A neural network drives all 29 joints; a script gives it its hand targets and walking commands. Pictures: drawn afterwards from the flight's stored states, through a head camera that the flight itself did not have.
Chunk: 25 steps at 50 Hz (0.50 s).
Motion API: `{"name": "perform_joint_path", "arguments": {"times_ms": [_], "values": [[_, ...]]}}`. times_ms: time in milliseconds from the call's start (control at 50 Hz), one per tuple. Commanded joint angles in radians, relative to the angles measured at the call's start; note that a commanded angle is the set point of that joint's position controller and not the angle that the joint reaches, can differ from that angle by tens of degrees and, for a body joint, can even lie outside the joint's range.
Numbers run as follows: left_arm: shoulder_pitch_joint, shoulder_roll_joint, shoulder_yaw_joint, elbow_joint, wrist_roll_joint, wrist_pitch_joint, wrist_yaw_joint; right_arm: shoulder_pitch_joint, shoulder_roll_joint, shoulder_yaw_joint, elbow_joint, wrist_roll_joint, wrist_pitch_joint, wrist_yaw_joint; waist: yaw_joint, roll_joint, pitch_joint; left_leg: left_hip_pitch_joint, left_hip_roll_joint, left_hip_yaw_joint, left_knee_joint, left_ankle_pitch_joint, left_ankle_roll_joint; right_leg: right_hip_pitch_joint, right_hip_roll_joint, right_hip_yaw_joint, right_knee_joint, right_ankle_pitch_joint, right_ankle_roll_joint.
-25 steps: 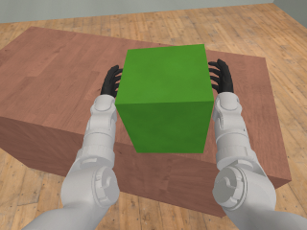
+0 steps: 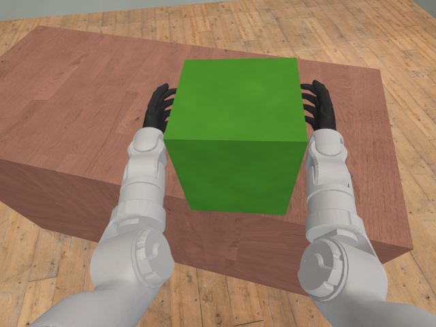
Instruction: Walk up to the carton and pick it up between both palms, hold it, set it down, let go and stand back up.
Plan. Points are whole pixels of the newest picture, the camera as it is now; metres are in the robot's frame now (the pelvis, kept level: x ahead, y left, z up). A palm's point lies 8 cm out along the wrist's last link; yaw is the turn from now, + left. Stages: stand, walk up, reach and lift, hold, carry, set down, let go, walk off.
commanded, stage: set down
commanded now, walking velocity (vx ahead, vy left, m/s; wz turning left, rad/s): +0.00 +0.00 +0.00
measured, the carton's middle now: (238, 141) +0.45 -0.03 +0.05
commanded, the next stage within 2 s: none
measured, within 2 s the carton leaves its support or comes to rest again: rests again in 1.26 s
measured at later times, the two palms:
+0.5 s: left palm (159, 129) +0.45 +0.12 +0.09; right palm (324, 132) +0.42 -0.18 +0.11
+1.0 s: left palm (162, 131) +0.45 +0.12 +0.09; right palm (325, 136) +0.41 -0.18 +0.10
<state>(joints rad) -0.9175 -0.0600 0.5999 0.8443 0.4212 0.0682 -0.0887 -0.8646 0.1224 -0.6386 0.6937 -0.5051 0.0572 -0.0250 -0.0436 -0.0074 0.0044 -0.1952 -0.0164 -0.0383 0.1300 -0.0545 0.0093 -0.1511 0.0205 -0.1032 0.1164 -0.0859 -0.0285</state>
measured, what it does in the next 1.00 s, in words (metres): stands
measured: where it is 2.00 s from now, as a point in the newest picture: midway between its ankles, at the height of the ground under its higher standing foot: outside the picture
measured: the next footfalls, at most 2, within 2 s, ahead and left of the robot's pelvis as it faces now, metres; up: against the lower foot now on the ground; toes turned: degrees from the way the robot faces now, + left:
none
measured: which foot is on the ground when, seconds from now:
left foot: down 0.00-1.00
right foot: down 0.00-1.00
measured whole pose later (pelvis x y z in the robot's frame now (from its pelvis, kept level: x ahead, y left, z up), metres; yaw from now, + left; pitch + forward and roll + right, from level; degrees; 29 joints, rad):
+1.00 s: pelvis +0.00 +0.00 +0.00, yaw -2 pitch +8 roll +0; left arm -0.90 -0.08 0.62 0.81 0.46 -0.01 -0.10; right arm -0.80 0.15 -0.63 0.62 -0.49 0.00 0.01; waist -0.04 -0.04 0.03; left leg -0.20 -0.01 -0.01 0.12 -0.05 0.01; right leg -0.18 0.02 -0.08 0.13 -0.09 -0.03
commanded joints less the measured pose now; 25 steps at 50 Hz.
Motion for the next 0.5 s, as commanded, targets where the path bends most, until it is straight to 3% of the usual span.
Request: {"name": "perform_joint_path", "arguments": {"times_ms": [0, 120, 200, 220, 260, 300, 340, 420, 480], "values": [[-0.414, -0.260, -0.162, -0.025, 0.013, -0.034, -0.072, -0.429, 0.321, 0.239, -0.066, 0.004, -0.057, 0.106, 0.012, -0.018, -0.511, 0.061, 0.011, -0.012, 0.011, 0.146, 0.038, 0.348, -0.024, 0.009, 0.132, 0.588, 0.104], [-0.381, -0.234, -0.139, -0.008, 0.028, -0.028, -0.080, -0.397, 0.328, 0.252, -0.040, 0.019, -0.050, 0.095, 0.031, -0.024, -0.462, -0.001, 0.004, 0.000, 0.002, 0.113, 0.052, 0.387, -0.029, 0.021, 0.149, 0.614, 0.113], [-0.377, -0.227, -0.128, -0.002, 0.033, -0.033, -0.084, -0.399, 0.305, 0.220, -0.051, 0.002, -0.050, 0.103, 0.022, -0.015, -0.432, 0.060, 0.009, -0.003, 0.004, 0.111, 0.027, 0.309, -0.014, 0.002, 0.119, 0.517, 0.100], [-0.369, -0.242, -0.134, -0.008, 0.034, -0.036, -0.080, -0.382, 0.314, 0.219, -0.049, 0.001, -0.056, 0.103, 0.013, -0.012, -0.441, 0.075, 0.010, -0.008, 0.015, 0.146, 0.024, 0.300, -0.014, 0.006, 0.119, 0.546, 0.094], [-0.351, -0.244, -0.106, -0.011, 0.053, -0.033, -0.076, -0.364, 0.314, 0.203, -0.039, -0.012, -0.051, 0.105, 0.024, -0.021, -0.408, 0.075, 0.008, -0.006, -0.001, 0.125, 0.024, 0.293, -0.016, -0.002, 0.113, 0.523, 0.102], [-0.334, -0.247, -0.109, -0.021, 0.057, -0.029, -0.077, -0.326, 0.300, 0.190, -0.023, -0.013, -0.043, 0.105, 0.016, 0.005, -0.380, 0.081, 0.010, -0.007, 0.001, 0.118, 0.019, 0.288, -0.016, -0.004, 0.103, 0.504, 0.097], [-0.334, -0.223, -0.094, 0.001, 0.058, -0.017, -0.084, -0.340, 0.305, 0.190, -0.045, -0.015, -0.028, 0.109, 0.018, -0.025, -0.370, 0.091, 0.013, -0.008, -0.005, 0.078, 0.023, 0.276, -0.019, -0.006, 0.101, 0.460, 0.099], [-0.296, -0.218, -0.102, -0.020, 0.064, -0.003, -0.089, -0.311, 0.276, 0.184, -0.064, -0.006, -0.016, 0.116, 0.024, -0.014, -0.358, 0.097, 0.016, -0.008, -0.003, 0.071, 0.023, 0.252, -0.018, -0.011, 0.086, 0.414, 0.096], [-0.319, -0.233, -0.113, -0.062, 0.051, -0.012, -0.086, -0.326, 0.307, 0.205, -0.092, 0.002, -0.029, 0.121, 0.029, -0.022, -0.391, 0.078, 0.011, -0.004, -0.003, 0.097, 0.026, 0.270, -0.018, -0.004, 0.102, 0.478, 0.103]]}}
